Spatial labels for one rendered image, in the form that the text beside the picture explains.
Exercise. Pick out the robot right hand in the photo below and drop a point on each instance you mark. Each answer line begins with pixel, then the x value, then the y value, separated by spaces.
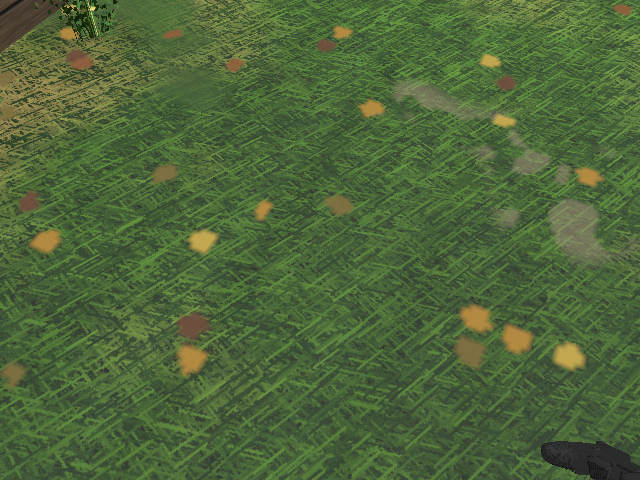
pixel 601 461

